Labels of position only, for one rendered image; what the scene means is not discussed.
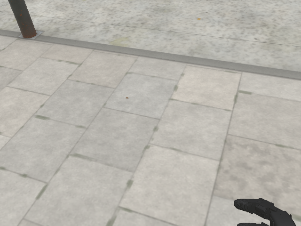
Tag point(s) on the robot right hand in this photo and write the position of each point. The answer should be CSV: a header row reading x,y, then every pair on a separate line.
x,y
264,209

